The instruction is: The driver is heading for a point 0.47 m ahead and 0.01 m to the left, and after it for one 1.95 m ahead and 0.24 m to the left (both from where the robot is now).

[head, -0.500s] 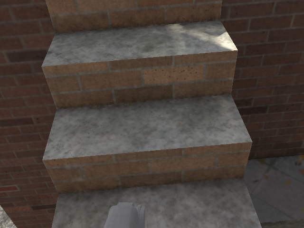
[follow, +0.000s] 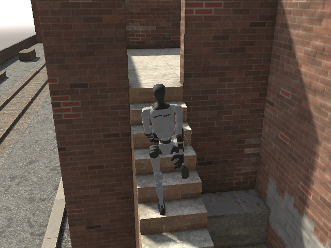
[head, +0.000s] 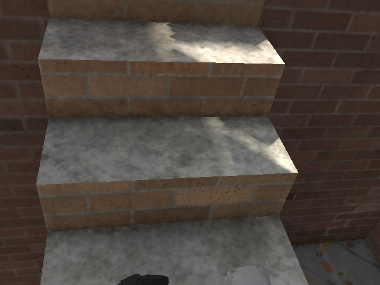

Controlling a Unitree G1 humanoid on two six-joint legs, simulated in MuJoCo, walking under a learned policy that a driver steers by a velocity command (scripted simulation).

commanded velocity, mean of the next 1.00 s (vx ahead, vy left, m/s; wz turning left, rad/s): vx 0.36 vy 0.00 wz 0.00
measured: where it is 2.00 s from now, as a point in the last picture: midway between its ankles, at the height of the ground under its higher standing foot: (128, 278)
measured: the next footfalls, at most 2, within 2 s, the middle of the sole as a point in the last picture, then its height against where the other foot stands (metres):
right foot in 0.20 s outside the picture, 0.19 m higher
left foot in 0.60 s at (76, 269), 0.19 m higher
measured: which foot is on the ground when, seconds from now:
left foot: down 0.00-0.26, up 0.28-0.58, down 0.60-1.00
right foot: up 0.00-0.18, down 0.20-0.66, up 0.68-1.00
